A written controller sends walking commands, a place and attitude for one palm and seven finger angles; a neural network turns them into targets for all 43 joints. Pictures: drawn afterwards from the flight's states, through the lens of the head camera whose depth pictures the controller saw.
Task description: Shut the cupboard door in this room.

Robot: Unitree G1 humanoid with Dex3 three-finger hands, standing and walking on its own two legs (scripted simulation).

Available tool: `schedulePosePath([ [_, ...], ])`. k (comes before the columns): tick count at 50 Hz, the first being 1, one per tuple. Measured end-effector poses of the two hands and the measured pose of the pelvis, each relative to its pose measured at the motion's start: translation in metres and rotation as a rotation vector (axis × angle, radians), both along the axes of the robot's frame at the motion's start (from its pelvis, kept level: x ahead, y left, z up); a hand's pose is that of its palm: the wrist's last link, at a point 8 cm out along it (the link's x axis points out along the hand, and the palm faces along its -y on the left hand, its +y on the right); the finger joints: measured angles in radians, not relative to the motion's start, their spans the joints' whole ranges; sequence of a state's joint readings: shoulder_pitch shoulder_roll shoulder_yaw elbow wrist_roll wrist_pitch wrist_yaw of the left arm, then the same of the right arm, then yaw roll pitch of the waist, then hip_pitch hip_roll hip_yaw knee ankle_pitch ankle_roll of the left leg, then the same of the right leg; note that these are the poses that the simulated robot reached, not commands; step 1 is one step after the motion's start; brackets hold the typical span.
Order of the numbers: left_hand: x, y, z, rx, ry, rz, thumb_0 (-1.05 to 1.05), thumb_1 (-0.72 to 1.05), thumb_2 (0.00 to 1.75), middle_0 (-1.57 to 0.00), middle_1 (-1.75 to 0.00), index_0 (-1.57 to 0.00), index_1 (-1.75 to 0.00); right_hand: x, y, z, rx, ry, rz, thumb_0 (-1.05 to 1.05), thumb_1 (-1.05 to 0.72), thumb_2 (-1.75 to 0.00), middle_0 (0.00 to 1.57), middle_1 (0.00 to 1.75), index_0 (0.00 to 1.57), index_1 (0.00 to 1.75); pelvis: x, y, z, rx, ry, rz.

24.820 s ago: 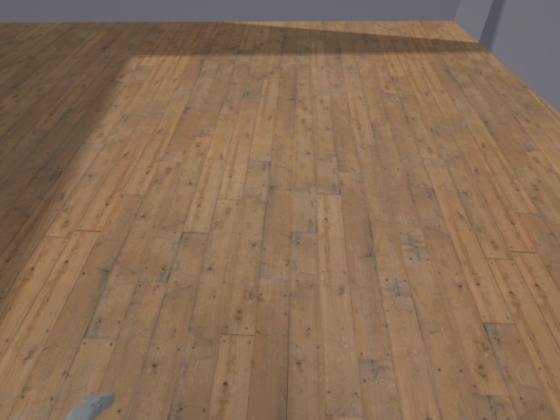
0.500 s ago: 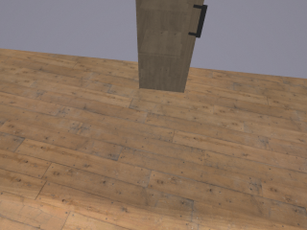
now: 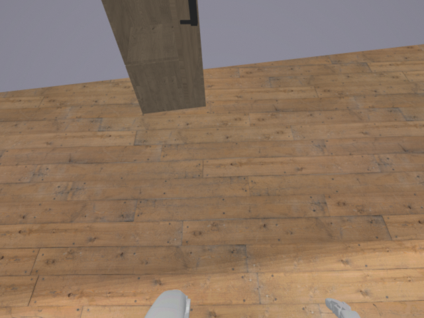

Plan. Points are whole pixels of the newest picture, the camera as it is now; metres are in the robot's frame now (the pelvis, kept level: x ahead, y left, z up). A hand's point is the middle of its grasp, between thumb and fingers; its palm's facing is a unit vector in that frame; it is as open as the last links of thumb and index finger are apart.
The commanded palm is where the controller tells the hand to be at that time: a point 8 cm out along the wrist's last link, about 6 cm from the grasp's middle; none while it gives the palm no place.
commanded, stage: walk around to get in front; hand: left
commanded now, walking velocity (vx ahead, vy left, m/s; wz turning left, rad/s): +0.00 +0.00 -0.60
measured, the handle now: (186, 2) +1.04 +0.19 +0.06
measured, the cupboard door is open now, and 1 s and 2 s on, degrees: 78 78 78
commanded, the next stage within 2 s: none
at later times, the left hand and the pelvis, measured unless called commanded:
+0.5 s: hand out of the picture +0.11 +0.29 -0.17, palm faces -0.22 -0.95 -0.23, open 7.4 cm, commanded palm none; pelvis -0.01 +0.08 +0.00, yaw -17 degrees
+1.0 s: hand (168, 292) +0.18 +0.12 -0.15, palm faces -0.57 -0.78 -0.25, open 7.4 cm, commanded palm none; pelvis -0.02 +0.02 +0.00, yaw -36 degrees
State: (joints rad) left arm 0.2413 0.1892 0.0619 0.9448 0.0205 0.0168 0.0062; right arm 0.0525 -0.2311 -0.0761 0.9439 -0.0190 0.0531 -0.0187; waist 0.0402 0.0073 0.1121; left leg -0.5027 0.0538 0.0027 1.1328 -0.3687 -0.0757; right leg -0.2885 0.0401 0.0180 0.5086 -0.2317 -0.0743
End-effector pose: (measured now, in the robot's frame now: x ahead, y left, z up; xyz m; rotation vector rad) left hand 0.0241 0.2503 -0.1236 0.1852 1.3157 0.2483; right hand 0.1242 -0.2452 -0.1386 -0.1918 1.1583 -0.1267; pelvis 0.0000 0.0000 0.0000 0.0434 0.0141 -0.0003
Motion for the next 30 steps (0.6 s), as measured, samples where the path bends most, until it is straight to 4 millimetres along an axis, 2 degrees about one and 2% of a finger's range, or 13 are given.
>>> schedulePosePath([
  [7, 0.013, 0.012, -0.006, -0.023, -0.009, -0.066, 0.00, 0.90, 0.90, -0.21, -0.30, -0.21, -0.30, -0.004, -0.002, 0.013, -0.052, -0.038, -0.044, 0.00, -0.91, -0.90, 0.20, 0.30, 0.19, 0.30, -0.004, 0.015, 0.000, -0.020, 0.007, -0.070],
  [14, 0.026, 0.051, -0.022, -0.037, 0.009, -0.143, 0.00, 0.90, 0.90, -0.21, -0.30, -0.21, -0.30, -0.026, 0.024, 0.023, -0.089, -0.073, -0.108, 0.00, -0.91, -0.90, 0.20, 0.30, 0.20, 0.30, -0.010, 0.048, -0.006, -0.042, 0.014, -0.146],
  [17, 0.041, 0.070, -0.031, -0.043, 0.007, -0.181, 0.00, 0.90, 0.90, -0.21, -0.30, -0.20, -0.30, -0.051, 0.039, 0.024, -0.106, -0.070, -0.144, 0.00, -0.91, -0.90, 0.20, 0.30, 0.20, 0.30, -0.014, 0.063, -0.010, -0.050, 0.004, -0.181],
  [23, 0.079, 0.086, -0.019, -0.046, -0.024, -0.283, 0.01, 0.91, 0.90, -0.20, -0.30, -0.20, -0.30, -0.112, 0.063, 0.031, -0.099, 0.029, -0.247, 0.00, -0.91, -0.90, 0.20, 0.30, 0.20, 0.30, -0.011, 0.079, 0.002, -0.085, 0.001, -0.267],
  [27, 0.105, 0.082, -0.014, -0.042, -0.039, -0.354, 0.00, 0.91, 0.90, -0.20, -0.30, -0.20, -0.30, -0.150, 0.074, 0.029, -0.082, 0.071, -0.336, 0.00, -0.91, -0.90, 0.20, 0.30, 0.20, 0.30, -0.010, 0.083, 0.004, -0.088, 0.005, -0.324],
  [30, 0.125, 0.068, -0.014, -0.046, -0.046, -0.418, 0.00, 0.91, 0.90, -0.20, -0.30, -0.20, -0.30, -0.180, 0.080, 0.025, -0.065, 0.104, -0.411, 0.00, -0.91, -0.90, 0.20, 0.30, 0.20, 0.30, -0.011, 0.082, 0.003, -0.084, 0.005, -0.370],
])
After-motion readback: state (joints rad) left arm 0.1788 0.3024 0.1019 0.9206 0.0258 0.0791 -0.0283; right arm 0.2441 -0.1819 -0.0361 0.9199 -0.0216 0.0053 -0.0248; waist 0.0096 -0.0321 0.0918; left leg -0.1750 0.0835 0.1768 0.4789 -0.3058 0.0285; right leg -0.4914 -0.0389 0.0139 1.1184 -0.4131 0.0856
